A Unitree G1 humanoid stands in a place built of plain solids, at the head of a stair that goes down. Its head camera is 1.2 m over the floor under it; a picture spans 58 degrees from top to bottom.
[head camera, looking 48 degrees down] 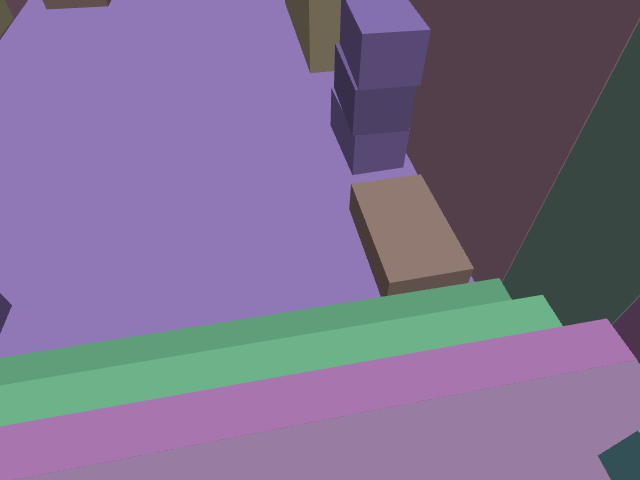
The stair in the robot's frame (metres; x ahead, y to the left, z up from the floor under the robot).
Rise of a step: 0.21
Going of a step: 0.24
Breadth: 3.30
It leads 11 degrees to the left of straight ahead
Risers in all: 3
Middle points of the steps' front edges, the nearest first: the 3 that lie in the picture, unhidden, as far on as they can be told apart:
0.44 0.70 0.00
0.67 0.75 -0.20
0.91 0.79 -0.41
